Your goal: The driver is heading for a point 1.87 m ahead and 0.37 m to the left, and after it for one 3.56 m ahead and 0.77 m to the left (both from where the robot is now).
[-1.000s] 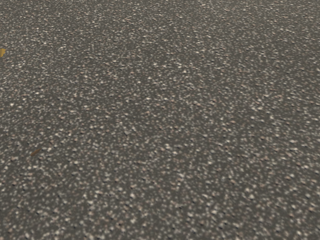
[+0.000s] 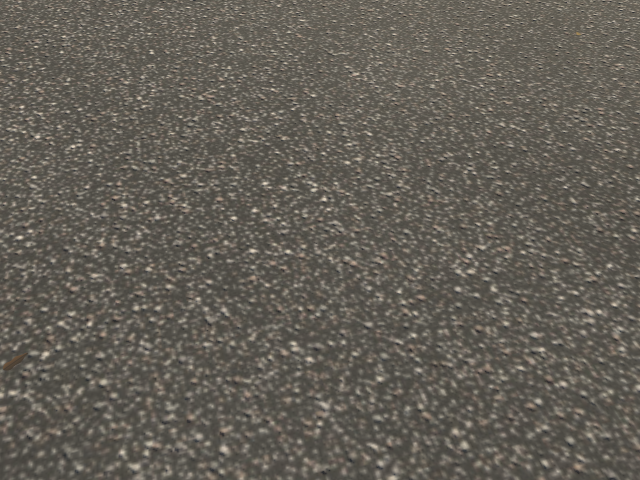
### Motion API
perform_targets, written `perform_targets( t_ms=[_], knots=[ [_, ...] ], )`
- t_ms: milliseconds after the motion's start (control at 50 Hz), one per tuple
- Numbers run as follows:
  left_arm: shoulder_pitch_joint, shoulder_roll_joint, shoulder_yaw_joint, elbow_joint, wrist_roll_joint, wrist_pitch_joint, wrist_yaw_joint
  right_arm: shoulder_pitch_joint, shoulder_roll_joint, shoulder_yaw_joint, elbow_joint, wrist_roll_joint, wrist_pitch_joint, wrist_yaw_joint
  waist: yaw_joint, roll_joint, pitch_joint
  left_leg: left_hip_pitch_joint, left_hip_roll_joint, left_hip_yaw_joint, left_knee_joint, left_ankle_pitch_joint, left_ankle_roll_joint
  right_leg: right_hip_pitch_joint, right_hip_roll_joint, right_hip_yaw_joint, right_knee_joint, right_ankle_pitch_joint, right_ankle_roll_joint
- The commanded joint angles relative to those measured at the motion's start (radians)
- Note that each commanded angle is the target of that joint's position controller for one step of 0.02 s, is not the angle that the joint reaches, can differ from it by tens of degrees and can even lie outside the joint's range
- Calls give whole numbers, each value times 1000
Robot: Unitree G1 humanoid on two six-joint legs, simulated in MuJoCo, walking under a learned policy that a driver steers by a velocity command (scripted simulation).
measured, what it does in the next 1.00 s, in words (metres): goes down: right foot, then left foot 0.14 m lower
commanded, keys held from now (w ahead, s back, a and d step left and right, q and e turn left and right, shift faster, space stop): w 1.00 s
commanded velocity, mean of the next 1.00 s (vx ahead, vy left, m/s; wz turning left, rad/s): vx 0.43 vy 0.00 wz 0.00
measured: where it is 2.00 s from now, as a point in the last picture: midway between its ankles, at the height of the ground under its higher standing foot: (311, 445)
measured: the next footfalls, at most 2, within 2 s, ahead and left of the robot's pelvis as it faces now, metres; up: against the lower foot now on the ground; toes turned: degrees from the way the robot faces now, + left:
right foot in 0.18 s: +0.08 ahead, -0.12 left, +0.00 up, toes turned +0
left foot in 0.76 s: +0.52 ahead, +0.11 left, -0.14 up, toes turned +5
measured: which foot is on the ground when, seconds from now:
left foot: down 0.00-0.18, up 0.20-0.74, down 0.76-1.00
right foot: up 0.00-0.16, down 0.18-0.76, up 0.78-1.00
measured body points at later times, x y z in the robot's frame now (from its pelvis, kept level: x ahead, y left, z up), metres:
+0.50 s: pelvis +0.17 -0.04 -0.01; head +0.18 -0.05 +0.44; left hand +0.08 +0.22 -0.14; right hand +0.32 -0.30 -0.13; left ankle +0.29 +0.11 -0.69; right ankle +0.04 -0.12 -0.74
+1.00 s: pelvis +0.50 +0.03 -0.15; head +0.55 +0.04 +0.30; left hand +0.59 +0.28 -0.29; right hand +0.47 -0.21 -0.29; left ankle +0.48 +0.11 -0.88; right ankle +0.59 -0.09 -0.82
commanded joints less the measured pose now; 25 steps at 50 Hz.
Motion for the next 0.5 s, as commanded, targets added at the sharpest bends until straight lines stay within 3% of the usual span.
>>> perform_targets(
  t_ms=[20,60,80,120,160,180,200,220,240,280,320,360,400,420,460,480,500],
  knots=[
    [-77,92,16,-70,15,-30,-12,88,-169,-52,3,-10,-2,-3,-33,126,156,-30,348,-440,-289,-533,169,-241,-41,-68,137,-59,-23],
    [-77,96,18,-78,8,-50,-25,78,-175,-61,5,-15,-16,0,-24,104,141,-14,345,-414,-291,-436,169,-245,-59,-78,142,-65,-25],
    [-67,93,19,-79,4,-58,-30,70,-181,-66,8,-9,-22,2,-15,105,130,-20,326,-374,-280,-392,155,-210,-58,-91,111,-43,-26],
    [-13,76,22,-67,-1,-65,-38,27,-182,-72,2,0,-25,9,22,117,110,-103,269,-290,-254,-355,123,-62,-32,-139,21,19,-33],
    [97,74,29,-32,3,-67,-35,-8,-157,-70,-3,3,-24,15,74,77,106,-276,205,-208,-150,-378,86,166,-9,-144,-72,40,-44],
    [186,108,39,-11,10,-74,-27,-42,-118,-59,-21,1,-29,16,113,-13,98,-402,149,-136,2,-354,56,287,-100,-8,-157,-71,-66],
    [288,185,61,2,6,-78,-21,-84,-40,-38,-60,2,-37,24,150,-217,69,-547,21,16,290,-291,5,366,-311,363,-332,-369,-145],
    [315,223,77,23,-3,-74,-25,-104,-114,-53,-78,-18,-37,21,145,-176,129,-618,28,-9,443,-290,12,311,-408,507,-383,-396,-214],
    [239,184,71,-3,-4,-78,-27,-85,-139,-60,-66,-17,-41,24,89,-79,157,-611,74,-58,509,-208,14,266,-380,438,-372,-310,-210],
    [155,135,62,-36,-10,-93,-23,-36,-122,-61,-38,-14,-53,38,27,-59,129,-544,118,-58,519,-94,-8,239,-308,288,-393,-101,-162],
    [159,119,63,-37,-11,-107,-20,-28,-103,-57,-28,-35,-44,51,19,-54,97,-493,125,-19,543,-26,-43,219,-265,180,-400,85,-160],
    [187,115,62,-33,-4,-118,-21,-61,-88,-55,-43,-31,-34,56,24,-47,89,-485,118,17,559,52,-67,189,-241,98,-387,226,-171],
    [242,112,63,-11,-5,-132,-19,-99,-95,-64,-54,-30,-29,54,31,-46,100,-547,131,5,595,120,-63,211,-261,79,-356,351,-181],
    [253,107,58,-9,-2,-139,-21,-156,-101,-72,-78,-19,-32,55,39,-62,125,-603,128,8,570,146,-65,226,-237,66,-353,348,-182],
    [306,98,58,26,3,-155,-14,-239,-116,-86,-111,-19,-50,49,61,-65,152,-741,147,-47,500,186,-63,349,-261,68,-318,403,-163],
    [269,106,60,13,4,-159,-11,-266,-106,-84,-123,-12,-55,48,57,-56,162,-686,136,-12,404,255,-70,280,-218,32,-329,359,-154],
    [245,106,61,13,6,-165,-5,-299,-97,-81,-138,-19,-58,50,53,-82,179,-652,146,-24,341,352,-67,249,-212,19,-305,353,-138]
  ],
)
Keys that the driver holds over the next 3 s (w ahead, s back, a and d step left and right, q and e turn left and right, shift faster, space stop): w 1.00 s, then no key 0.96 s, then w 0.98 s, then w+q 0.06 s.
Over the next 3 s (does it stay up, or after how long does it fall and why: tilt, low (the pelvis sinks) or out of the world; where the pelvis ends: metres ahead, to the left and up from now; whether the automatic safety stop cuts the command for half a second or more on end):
stays up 1.13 0.02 -0.14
